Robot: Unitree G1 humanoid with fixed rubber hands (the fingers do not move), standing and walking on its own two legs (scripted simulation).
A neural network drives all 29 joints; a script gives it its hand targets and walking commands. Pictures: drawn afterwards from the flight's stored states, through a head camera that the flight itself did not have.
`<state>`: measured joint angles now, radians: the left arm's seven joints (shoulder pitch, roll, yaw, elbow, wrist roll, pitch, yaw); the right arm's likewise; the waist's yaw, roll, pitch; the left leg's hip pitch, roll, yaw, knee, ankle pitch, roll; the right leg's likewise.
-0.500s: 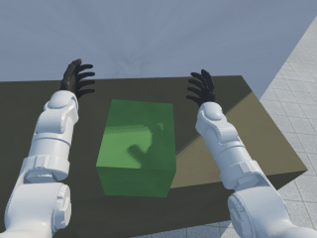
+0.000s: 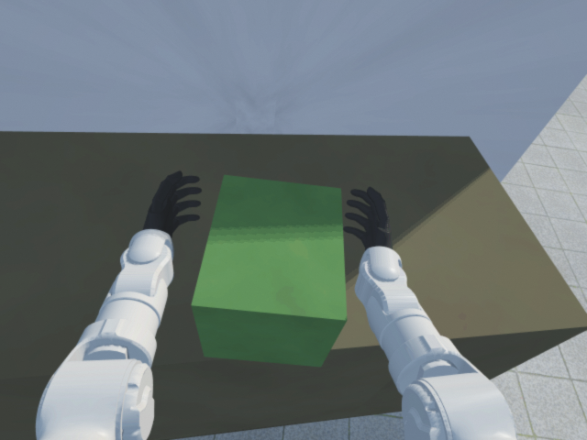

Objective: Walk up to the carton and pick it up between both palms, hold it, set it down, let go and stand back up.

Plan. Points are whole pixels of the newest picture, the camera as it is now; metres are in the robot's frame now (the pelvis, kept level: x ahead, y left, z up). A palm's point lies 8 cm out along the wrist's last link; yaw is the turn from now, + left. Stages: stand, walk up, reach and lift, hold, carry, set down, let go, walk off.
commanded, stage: reach and lift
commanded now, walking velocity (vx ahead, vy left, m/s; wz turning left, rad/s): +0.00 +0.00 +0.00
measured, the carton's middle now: (273, 272) +0.37 +0.03 -0.01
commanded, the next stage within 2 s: none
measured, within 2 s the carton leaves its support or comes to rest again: neither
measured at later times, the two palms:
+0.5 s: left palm (177, 220) +0.41 +0.17 +0.05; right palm (376, 239) +0.39 -0.11 +0.06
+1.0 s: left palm (178, 226) +0.40 +0.17 +0.05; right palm (368, 246) +0.38 -0.10 +0.06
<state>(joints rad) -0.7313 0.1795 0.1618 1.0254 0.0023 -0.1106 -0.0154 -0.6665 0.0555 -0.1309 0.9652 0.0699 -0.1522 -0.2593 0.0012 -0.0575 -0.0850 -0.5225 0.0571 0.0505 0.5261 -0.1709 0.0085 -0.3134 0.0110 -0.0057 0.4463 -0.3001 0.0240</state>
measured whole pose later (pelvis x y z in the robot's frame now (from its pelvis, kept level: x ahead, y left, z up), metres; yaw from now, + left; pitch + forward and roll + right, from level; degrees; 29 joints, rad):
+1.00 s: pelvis +0.00 +0.01 +0.01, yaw -1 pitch +9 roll -2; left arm -0.75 -0.03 0.53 1.01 0.48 -0.25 -0.04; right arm -0.69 0.22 -0.68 0.99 -0.47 -0.37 -0.14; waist 0.02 -0.07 -0.07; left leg -0.48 0.04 0.08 0.45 -0.14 0.03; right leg -0.27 -0.01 0.02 0.37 -0.26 0.04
